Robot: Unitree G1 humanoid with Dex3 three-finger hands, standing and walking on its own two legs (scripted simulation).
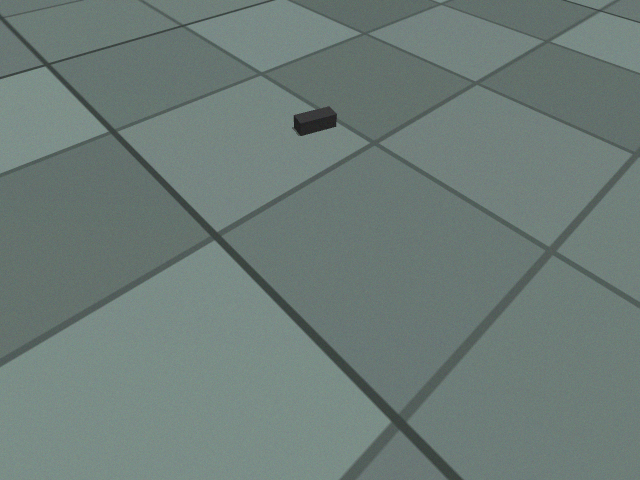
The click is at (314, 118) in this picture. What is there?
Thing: lying carton
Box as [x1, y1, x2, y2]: [294, 106, 336, 135]
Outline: 336,114 329,106 294,115 294,127 300,135 335,126
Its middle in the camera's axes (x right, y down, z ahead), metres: -0.03 -0.62 +2.15
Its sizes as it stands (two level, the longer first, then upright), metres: 0.216 0.088 0.078
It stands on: the floor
